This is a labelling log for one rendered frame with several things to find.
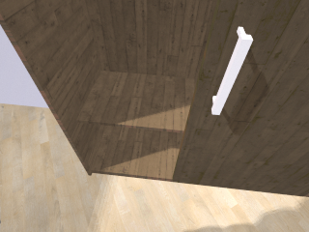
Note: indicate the handle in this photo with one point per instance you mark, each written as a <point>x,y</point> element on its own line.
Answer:
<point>241,49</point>

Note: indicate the wardrobe door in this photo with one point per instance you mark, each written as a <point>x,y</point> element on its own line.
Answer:
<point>260,139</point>

